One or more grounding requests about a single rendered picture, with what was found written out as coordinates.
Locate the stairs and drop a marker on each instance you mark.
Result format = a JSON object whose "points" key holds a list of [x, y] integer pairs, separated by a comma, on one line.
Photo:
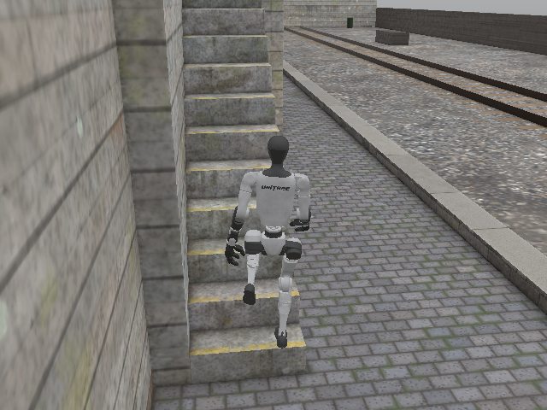
{"points": [[229, 118]]}

